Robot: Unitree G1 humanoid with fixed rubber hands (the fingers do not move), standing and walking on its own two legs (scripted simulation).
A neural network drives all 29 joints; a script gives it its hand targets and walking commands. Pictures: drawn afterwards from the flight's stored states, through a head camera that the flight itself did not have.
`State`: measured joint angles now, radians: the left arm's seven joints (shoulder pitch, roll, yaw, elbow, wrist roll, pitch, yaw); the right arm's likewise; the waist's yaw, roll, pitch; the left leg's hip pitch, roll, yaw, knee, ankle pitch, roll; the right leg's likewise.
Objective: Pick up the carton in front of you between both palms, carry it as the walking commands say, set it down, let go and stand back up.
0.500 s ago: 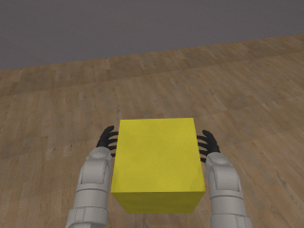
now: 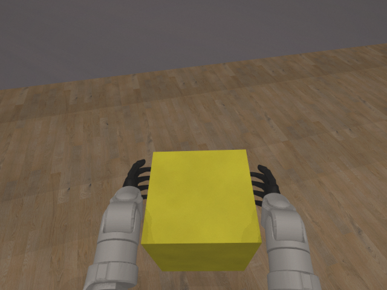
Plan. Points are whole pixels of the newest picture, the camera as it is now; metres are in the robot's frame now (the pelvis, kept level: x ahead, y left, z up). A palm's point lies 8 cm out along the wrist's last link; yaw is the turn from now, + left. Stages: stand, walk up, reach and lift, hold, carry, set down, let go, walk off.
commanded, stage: carry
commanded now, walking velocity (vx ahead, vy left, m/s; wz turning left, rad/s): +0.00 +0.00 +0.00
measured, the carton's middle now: (201, 214) +0.30 +0.00 -0.05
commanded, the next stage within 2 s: hold in 0.10 s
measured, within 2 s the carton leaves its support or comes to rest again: neither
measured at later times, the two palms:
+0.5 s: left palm (141, 191) +0.29 +0.13 +0.05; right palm (286, 217) +0.25 -0.17 +0.05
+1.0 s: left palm (137, 190) +0.33 +0.15 +0.00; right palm (264, 206) +0.30 -0.14 +0.01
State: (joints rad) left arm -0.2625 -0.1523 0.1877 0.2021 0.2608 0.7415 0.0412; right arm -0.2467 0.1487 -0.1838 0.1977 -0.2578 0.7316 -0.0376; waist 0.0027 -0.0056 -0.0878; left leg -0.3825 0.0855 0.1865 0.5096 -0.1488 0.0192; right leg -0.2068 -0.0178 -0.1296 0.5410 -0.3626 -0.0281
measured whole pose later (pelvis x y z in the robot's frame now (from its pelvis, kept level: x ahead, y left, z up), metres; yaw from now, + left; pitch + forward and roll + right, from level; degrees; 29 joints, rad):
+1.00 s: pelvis -0.03 +0.06 -0.01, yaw -8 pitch -1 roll +0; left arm -0.59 -0.27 0.54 0.50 0.47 0.51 0.03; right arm -0.62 0.15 -0.57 0.66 -0.52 0.43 0.09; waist 0.02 -0.05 0.11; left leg -0.41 -0.03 0.05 0.59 -0.17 0.04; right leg -0.32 0.00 0.09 0.68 -0.36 -0.02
